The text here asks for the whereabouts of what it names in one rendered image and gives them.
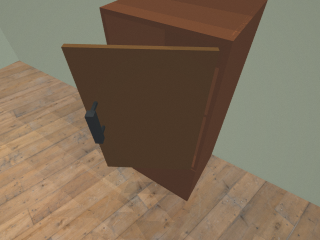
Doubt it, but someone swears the handle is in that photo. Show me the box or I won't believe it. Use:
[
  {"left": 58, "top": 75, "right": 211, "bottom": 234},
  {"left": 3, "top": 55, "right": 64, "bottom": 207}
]
[{"left": 84, "top": 101, "right": 105, "bottom": 144}]

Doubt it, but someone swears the cupboard door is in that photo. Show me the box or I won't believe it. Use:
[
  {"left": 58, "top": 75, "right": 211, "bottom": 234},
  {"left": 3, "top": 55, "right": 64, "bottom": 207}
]
[{"left": 61, "top": 43, "right": 220, "bottom": 170}]

